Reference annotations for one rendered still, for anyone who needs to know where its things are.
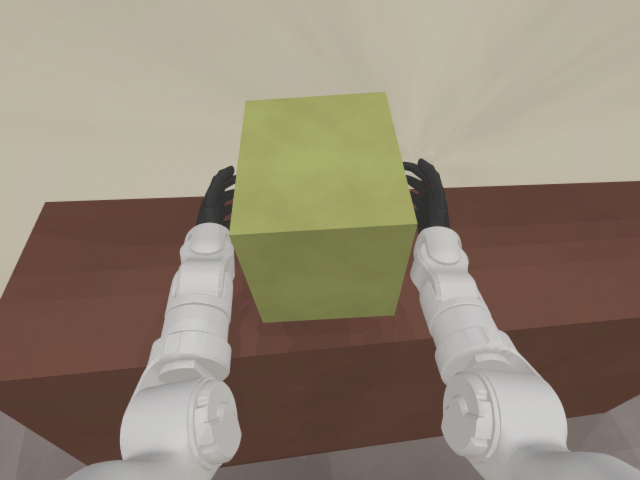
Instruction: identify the left robot upper arm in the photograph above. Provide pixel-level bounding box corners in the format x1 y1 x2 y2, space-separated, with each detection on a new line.
65 376 241 480

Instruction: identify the pedestal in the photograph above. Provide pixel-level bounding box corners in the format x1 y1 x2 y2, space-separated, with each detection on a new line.
0 181 640 468

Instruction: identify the right robot hand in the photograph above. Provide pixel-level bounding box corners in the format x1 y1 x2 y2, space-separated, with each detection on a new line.
403 158 450 235

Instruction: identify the carton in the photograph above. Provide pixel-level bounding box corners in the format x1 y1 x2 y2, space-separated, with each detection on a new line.
229 92 418 323

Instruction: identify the right robot forearm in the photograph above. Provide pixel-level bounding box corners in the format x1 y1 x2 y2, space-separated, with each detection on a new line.
410 226 567 441

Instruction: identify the left robot hand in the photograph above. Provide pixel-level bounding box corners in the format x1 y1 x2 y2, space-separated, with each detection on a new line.
196 166 236 230

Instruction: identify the left robot forearm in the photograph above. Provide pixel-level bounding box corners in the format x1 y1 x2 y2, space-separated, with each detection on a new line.
120 223 235 459

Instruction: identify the right robot upper arm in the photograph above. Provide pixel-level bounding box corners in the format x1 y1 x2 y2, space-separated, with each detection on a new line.
441 368 640 480

